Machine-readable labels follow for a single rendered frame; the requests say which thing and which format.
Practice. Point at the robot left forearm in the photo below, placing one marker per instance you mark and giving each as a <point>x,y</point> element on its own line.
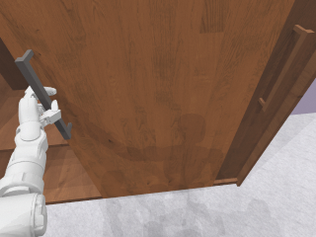
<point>26,166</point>

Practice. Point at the left robot hand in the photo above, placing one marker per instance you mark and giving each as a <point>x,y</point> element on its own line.
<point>30,110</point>

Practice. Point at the handle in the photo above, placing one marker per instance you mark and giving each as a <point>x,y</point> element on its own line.
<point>30,75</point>
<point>297,52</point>

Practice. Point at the wardrobe door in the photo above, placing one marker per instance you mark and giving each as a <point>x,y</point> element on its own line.
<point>255,121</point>
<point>155,89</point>

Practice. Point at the robot left upper arm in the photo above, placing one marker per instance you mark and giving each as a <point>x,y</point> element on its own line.
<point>23,215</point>

